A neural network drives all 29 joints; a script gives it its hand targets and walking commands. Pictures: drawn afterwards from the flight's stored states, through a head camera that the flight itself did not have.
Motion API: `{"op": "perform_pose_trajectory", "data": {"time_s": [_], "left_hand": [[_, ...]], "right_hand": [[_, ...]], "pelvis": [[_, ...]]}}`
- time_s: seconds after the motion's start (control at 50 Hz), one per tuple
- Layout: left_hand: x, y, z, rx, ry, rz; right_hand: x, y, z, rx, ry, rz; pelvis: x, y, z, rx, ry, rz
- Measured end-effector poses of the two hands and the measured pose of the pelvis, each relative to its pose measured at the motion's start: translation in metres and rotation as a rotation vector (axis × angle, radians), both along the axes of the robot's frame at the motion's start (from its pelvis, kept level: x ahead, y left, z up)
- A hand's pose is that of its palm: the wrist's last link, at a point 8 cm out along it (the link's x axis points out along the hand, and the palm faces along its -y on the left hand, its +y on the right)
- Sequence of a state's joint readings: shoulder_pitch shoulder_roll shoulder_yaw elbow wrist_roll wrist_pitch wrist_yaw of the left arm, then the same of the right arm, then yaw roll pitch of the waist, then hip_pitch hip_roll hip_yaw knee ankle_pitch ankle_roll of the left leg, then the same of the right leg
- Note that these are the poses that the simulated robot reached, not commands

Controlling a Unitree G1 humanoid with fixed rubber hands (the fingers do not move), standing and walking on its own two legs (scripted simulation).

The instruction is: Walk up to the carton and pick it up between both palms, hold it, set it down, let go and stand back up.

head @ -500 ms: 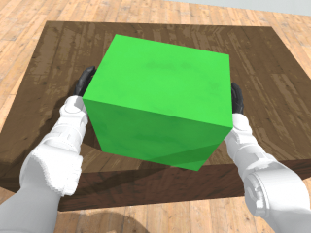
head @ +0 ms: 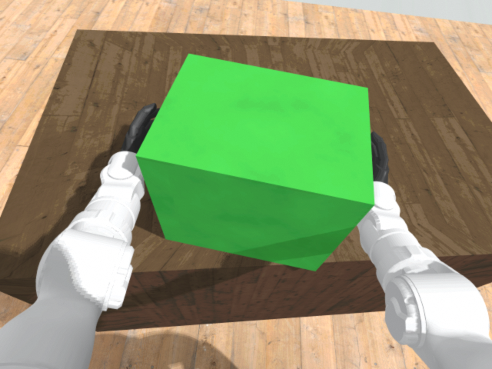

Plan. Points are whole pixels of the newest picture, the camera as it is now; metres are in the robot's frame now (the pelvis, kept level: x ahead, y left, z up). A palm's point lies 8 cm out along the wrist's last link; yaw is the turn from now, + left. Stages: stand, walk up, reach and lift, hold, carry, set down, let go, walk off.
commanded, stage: reach and lift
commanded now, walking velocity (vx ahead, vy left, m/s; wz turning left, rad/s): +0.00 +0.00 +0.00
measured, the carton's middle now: (256, 170) +0.46 -0.02 +0.02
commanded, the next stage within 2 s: none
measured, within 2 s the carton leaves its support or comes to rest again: leaves its support in 1.34 s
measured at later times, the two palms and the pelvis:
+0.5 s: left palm (138, 152) +0.46 +0.18 +0.07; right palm (374, 185) +0.40 -0.21 +0.06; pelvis +0.02 +0.00 +0.02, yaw +0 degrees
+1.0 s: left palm (133, 161) +0.44 +0.18 +0.07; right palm (371, 185) +0.40 -0.21 +0.05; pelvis +0.02 -0.02 +0.03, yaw +0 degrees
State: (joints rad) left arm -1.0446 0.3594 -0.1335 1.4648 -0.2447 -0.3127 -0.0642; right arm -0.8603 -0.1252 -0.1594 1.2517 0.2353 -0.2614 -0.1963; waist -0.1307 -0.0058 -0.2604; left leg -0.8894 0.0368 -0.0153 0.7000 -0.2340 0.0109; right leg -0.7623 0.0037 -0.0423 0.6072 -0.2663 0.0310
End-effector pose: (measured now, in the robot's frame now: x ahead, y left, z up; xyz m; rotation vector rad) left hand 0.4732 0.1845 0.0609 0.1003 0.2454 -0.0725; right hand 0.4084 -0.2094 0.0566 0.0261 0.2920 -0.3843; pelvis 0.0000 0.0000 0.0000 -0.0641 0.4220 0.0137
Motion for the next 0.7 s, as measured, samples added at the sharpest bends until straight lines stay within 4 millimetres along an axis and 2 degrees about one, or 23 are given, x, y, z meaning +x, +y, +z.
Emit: {"op": "perform_pose_trajectory", "data": {"time_s": [0.3, 0.54, 0.7], "left_hand": [[-0.003, -0.006, 0.001, 0.02, 0.0, -0.063], [-0.013, -0.006, 0.009, 0.043, -0.057, -0.073], [-0.021, -0.007, 0.016, 0.084, -0.093, -0.067]], "right_hand": [[-0.001, 0.0, 0.0, -0.017, -0.021, 0.009], [-0.012, 0.001, 0.001, -0.039, -0.119, 0.013], [-0.016, 0.0, 0.001, -0.031, -0.168, 0.024]], "pelvis": [[0.006, 0.002, 0.009, 0.005, -0.026, -0.002], [0.018, -0.001, 0.024, 0.018, -0.08, -0.004], [0.018, -0.007, 0.029, 0.026, -0.097, -0.009]]}}
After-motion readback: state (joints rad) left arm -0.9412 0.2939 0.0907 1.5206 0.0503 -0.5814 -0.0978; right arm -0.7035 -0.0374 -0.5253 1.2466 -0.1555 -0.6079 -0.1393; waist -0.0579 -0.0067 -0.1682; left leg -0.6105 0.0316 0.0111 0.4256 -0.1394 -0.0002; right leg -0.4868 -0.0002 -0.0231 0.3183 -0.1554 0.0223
